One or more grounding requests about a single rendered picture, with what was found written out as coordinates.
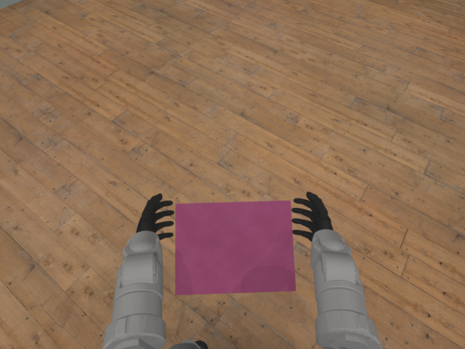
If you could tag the right robot forearm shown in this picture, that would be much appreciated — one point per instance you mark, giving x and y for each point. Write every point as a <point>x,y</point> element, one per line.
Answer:
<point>342,315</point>

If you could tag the robot left hand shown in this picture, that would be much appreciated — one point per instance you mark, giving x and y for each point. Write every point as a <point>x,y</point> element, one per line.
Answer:
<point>149,216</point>

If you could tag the carton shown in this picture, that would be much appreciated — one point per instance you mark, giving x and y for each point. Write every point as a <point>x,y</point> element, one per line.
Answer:
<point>234,247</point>

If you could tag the left robot forearm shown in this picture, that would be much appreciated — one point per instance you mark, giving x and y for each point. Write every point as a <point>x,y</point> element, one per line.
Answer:
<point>137,306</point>

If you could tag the robot right hand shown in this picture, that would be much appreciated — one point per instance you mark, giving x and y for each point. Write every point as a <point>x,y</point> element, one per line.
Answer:
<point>319,216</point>

